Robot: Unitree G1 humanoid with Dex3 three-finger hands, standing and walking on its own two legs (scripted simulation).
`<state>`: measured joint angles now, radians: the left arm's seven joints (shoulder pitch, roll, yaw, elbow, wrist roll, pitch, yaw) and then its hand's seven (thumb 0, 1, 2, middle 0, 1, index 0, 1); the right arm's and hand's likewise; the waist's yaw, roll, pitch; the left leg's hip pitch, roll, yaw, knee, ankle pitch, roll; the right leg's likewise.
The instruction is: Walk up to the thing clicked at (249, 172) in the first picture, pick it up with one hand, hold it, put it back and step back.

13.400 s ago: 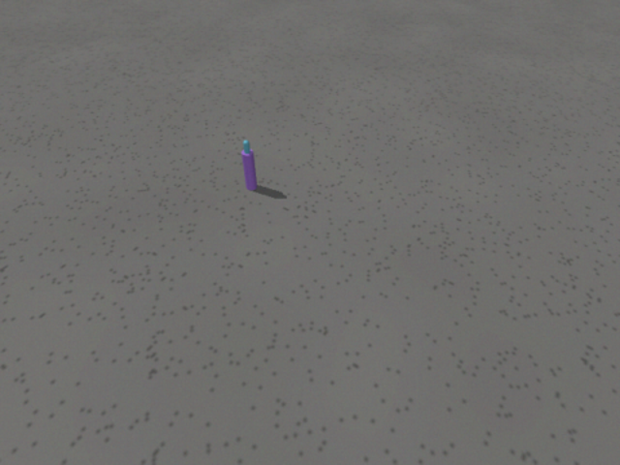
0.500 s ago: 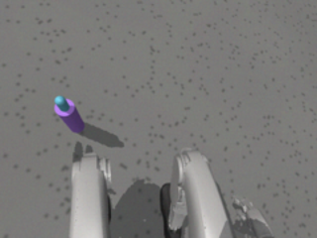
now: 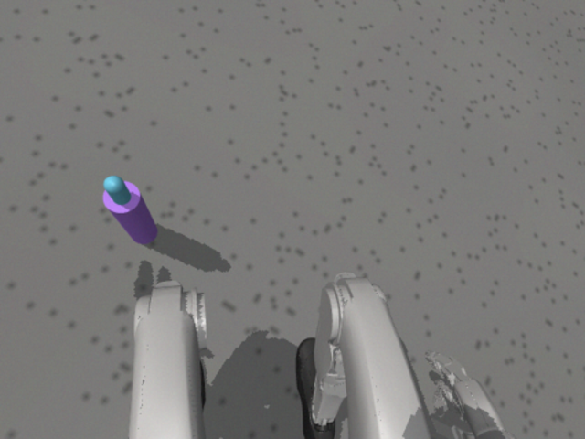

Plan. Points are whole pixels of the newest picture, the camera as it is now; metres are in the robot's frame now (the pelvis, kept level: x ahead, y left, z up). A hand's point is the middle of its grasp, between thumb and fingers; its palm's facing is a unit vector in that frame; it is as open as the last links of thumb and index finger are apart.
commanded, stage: go down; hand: left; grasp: from the side
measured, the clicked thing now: (131, 211) +0.47 +0.24 -0.26
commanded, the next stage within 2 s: none
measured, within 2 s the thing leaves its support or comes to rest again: neither
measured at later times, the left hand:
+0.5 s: hand out of the picture +0.41 +0.43 +0.05, palm faces +0.17 -0.98 -0.05, open 17.6 cm
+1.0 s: hand out of the picture +0.40 +0.43 +0.04, palm faces +0.17 -0.98 -0.06, open 17.6 cm
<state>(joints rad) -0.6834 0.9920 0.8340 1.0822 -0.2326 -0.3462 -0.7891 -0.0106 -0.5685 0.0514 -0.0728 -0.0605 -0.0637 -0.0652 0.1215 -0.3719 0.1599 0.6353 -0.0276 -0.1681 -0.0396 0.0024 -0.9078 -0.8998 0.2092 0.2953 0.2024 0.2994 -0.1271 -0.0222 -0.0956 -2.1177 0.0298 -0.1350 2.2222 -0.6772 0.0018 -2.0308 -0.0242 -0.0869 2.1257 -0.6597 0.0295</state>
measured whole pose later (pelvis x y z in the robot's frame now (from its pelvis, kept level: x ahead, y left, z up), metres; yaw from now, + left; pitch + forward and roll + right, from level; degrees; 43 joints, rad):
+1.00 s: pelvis +0.00 +0.00 +0.00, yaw -1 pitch +32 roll -9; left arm -0.67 1.01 0.83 1.09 -0.22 -0.35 -0.78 -0.01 -0.60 0.05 -0.08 -0.08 -0.07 -0.08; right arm 0.13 -0.37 0.17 0.63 -0.03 -0.16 -0.04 0.00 -0.91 -0.90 0.21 0.30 0.20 0.30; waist -0.14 -0.02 -0.09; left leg -2.13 0.03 -0.14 2.24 -0.67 0.01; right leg -2.03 -0.02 -0.09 2.13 -0.65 0.04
